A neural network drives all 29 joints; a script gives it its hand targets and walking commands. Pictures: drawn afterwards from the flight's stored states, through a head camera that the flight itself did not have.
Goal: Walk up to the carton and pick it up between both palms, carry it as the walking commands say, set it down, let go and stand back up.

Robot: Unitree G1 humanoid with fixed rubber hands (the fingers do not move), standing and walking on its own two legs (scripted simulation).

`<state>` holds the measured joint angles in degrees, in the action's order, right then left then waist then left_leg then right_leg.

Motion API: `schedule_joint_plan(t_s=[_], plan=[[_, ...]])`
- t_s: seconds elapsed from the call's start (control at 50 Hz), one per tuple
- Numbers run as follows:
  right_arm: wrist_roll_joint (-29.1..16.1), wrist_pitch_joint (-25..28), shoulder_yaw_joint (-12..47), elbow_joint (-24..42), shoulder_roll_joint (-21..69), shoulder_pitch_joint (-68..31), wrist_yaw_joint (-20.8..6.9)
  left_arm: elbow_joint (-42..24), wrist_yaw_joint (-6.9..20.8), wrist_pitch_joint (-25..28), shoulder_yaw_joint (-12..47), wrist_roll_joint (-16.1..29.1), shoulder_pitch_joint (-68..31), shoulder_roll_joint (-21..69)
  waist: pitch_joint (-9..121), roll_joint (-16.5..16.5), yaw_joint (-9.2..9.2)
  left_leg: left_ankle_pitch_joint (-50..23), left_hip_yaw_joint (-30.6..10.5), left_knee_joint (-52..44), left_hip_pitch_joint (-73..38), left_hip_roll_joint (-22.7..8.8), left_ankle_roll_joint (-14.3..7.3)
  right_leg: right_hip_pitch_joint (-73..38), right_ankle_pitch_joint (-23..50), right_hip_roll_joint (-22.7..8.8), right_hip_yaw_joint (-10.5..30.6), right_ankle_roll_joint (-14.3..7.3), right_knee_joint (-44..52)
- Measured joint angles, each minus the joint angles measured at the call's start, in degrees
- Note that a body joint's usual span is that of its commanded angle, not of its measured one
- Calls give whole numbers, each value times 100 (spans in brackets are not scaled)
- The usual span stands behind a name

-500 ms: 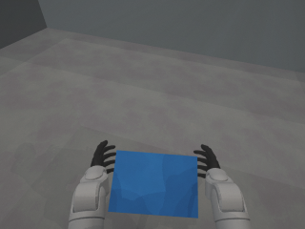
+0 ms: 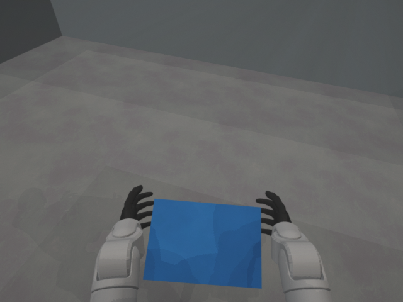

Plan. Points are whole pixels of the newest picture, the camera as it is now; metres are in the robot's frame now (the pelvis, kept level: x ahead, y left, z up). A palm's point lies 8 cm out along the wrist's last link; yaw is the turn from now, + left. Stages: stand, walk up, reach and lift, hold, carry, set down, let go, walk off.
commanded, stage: carry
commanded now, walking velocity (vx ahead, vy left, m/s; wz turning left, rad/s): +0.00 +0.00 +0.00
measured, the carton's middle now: (202, 240) +0.30 +0.01 -0.06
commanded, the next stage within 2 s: none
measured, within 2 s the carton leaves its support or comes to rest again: neither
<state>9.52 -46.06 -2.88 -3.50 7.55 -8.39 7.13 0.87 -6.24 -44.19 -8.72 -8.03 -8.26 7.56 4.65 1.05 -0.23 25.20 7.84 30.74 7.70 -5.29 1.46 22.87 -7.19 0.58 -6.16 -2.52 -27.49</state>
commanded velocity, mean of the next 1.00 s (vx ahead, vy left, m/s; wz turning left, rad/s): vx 0.08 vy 0.03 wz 0.00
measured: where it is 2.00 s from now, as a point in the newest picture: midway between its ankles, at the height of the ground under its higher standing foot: (153, 287)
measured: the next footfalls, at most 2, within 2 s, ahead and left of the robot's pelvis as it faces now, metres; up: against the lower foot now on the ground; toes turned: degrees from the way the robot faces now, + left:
right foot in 1.46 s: +0.19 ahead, -0.06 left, +0.00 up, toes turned -5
left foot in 1.66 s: +0.31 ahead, +0.29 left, +0.00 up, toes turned +4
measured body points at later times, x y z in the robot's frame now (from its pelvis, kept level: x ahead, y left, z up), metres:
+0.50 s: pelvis +0.00 +0.00 +0.00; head -0.01 +0.01 +0.45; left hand +0.29 +0.16 +0.04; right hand +0.29 -0.14 +0.04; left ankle -0.10 +0.11 -0.73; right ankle +0.08 -0.10 -0.73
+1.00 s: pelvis +0.01 +0.01 +0.00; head +0.00 +0.03 +0.45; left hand +0.30 +0.17 +0.06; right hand +0.30 -0.13 +0.06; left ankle -0.10 +0.11 -0.73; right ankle +0.08 -0.10 -0.73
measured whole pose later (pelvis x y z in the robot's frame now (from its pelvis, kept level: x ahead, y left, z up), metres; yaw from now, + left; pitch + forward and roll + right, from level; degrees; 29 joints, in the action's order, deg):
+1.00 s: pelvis +0.01 +0.01 +0.00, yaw +0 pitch +3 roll -2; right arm 7.4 -52.1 -2.5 7.8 7.5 -6.9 8.4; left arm -11.1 -6.6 -50.9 -4.7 -8.0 -5.8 7.4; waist 5.3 0.3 -0.2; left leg 26.4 7.8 31.1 7.7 -5.3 0.5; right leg 23.0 -9.4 0.5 -6.2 -2.1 -28.4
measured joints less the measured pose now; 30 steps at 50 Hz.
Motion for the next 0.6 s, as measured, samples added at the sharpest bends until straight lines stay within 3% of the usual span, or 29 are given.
schedule_joint_plan(t_s=[0.6], plan=[[46, 11, -7, 31, -3, 43, -50, -95, 33, 0, 66, -34, 61, -3, 18, -67, 0, 10, -3, 37, 0, 0, -7, 0, -5, -4, 0, 8, -34]])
